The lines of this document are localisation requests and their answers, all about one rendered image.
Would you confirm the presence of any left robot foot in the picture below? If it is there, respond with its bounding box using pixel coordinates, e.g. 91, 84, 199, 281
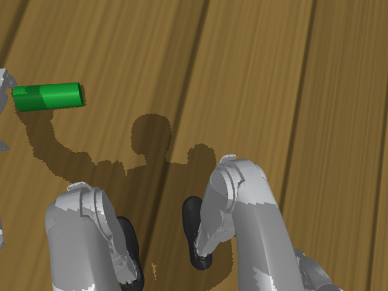
117, 216, 145, 291

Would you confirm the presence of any left robot hand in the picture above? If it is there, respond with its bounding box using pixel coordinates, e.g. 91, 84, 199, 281
0, 69, 17, 152

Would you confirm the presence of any can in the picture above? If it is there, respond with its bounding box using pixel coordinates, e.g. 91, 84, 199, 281
13, 82, 84, 112

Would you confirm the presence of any right robot foot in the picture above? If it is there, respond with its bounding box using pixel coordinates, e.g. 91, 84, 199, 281
182, 196, 212, 270

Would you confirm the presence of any right robot hand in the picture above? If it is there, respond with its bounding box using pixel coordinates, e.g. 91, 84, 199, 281
294, 248, 333, 291

